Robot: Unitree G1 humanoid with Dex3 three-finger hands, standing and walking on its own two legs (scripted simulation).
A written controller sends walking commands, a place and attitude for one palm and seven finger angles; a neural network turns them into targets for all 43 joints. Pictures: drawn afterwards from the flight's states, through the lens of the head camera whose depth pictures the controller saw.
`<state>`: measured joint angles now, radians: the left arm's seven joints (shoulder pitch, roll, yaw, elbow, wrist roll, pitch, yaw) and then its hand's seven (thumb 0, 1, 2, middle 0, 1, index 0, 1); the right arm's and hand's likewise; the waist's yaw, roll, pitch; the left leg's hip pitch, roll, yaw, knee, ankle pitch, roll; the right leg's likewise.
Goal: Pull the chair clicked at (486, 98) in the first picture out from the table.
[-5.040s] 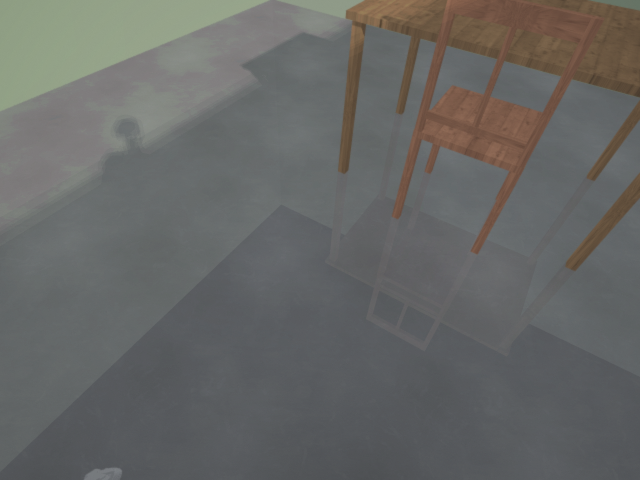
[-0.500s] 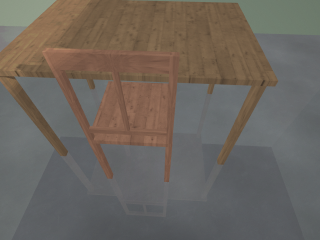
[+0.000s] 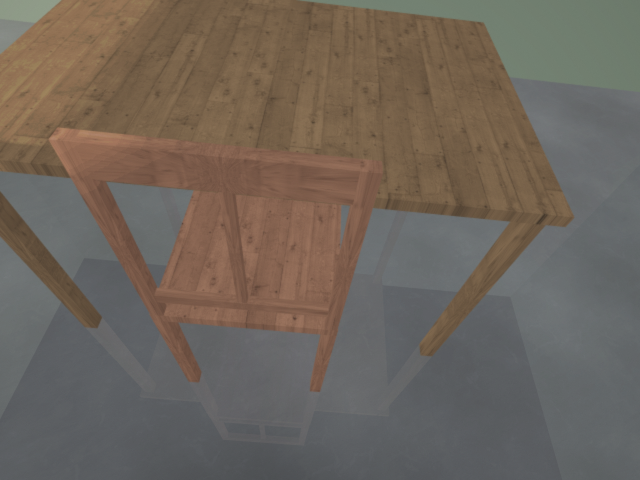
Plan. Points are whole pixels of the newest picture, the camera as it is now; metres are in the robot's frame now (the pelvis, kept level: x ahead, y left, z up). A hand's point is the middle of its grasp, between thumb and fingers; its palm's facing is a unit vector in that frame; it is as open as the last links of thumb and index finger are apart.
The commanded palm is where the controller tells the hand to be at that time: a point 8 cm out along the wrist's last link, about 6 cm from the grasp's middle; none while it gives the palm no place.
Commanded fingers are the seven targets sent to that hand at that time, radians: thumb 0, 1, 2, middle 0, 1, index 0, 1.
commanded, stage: come to a stop and stand still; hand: left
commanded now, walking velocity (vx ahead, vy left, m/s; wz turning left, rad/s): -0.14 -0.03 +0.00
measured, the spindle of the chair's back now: (236, 253) +0.45 +0.17 -0.07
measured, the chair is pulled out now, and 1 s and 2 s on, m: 0.00 0.00 0.00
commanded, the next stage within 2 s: look again from close up in 1.02 s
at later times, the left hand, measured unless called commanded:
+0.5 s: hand out of the picture +0.02 +0.13 -0.16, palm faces +0.06 -0.96 -0.26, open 7.4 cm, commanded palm none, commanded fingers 0.00 0.90 0.90 -0.20 -0.30 -0.20 -0.30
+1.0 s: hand out of the picture -0.06 +0.16 -0.18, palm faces +0.03 -0.98 -0.18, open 7.4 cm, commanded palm none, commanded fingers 0.00 0.90 0.90 -0.20 -0.30 -0.20 -0.30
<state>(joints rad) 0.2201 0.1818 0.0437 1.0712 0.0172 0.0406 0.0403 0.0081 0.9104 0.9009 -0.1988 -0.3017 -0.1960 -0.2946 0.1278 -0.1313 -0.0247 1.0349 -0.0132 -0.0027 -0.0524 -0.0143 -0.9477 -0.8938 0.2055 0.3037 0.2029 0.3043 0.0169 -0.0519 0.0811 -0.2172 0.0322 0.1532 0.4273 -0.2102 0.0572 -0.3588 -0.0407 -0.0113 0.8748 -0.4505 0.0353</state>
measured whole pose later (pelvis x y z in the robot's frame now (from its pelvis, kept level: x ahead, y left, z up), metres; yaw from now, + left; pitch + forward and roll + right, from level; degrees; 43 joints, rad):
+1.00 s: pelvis -0.05 -0.01 +0.00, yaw +0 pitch -1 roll +0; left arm 0.28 0.14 0.00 1.15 0.01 0.01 0.03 0.01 0.91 0.90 -0.20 -0.30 -0.20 -0.29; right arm 0.22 -0.17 -0.01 1.10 0.00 0.01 -0.03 0.01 -0.94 -0.89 0.20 0.30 0.20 0.30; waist 0.01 -0.01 0.04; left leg -0.15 0.00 0.05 0.40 -0.22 0.01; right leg -0.17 -0.03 -0.02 0.42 -0.23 0.02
